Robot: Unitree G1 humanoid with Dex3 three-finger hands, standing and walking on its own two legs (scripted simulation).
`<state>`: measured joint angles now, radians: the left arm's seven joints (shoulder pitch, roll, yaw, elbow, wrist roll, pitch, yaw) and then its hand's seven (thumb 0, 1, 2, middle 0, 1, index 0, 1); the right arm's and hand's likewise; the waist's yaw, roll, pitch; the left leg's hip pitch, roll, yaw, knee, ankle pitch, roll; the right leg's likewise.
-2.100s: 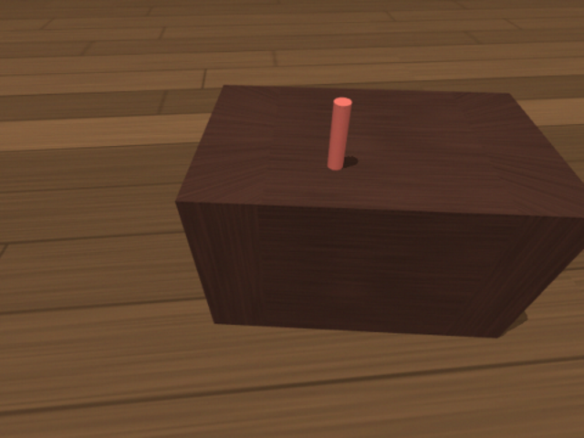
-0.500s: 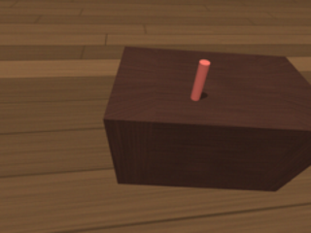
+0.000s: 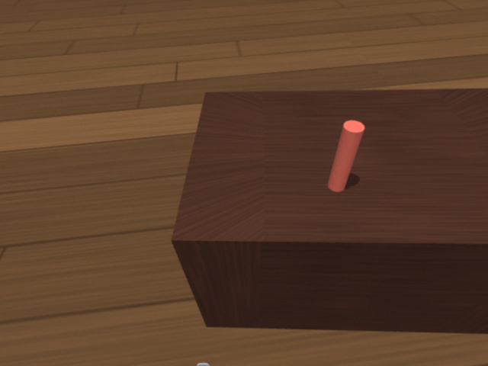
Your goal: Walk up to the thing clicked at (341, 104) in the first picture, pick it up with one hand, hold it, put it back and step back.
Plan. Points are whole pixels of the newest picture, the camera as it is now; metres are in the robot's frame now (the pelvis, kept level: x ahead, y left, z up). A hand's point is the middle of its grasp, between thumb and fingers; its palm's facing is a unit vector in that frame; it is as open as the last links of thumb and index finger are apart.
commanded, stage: walk up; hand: right
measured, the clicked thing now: (344, 159) +0.60 -0.22 -0.02
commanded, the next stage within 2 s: stand in 1.46 s
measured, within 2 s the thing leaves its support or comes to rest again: neither
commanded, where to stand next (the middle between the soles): +0.11 +0.00 m, yaw -1 degrees
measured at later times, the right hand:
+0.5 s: hand out of the picture +0.16 -0.24 -0.15, palm faces +0.00 +0.92 -0.39, open 7.4 cm
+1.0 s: hand out of the picture +0.14 -0.25 -0.14, palm faces -0.01 +0.93 -0.38, open 7.4 cm
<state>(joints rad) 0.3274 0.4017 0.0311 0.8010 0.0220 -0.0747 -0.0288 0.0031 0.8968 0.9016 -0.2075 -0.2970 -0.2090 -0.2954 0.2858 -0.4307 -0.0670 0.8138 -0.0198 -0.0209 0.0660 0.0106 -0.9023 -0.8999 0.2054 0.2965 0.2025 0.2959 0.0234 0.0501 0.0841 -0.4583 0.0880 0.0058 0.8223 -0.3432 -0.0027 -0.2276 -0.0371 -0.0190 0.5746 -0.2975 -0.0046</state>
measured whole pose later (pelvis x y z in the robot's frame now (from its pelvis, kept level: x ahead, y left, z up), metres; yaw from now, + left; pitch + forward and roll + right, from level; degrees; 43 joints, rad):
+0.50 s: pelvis +0.06 +0.03 -0.01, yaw -2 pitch -2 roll +0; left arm 0.21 0.40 0.03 0.96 0.02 0.02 -0.02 0.01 0.90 0.90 -0.20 -0.30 -0.21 -0.29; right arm 0.15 -0.39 -0.02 0.94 0.00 -0.02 0.00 0.01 -0.90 -0.90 0.21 0.30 0.20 0.30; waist 0.02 0.00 0.10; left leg -0.38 0.05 0.06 0.69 -0.28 -0.01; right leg -0.29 -0.04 -0.02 0.72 -0.39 0.02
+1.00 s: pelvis +0.07 +0.02 +0.01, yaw -1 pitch -2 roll +0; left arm 0.07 0.36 0.02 1.06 0.01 0.03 -0.03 0.00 0.90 0.90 -0.20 -0.30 -0.21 -0.29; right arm 0.11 -0.38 0.01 1.11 -0.01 -0.03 0.00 0.01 -0.90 -0.90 0.21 0.30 0.20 0.30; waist -0.01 -0.01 0.06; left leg -0.24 0.06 0.04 0.44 -0.15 -0.03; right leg -0.15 -0.02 -0.05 0.45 -0.27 0.01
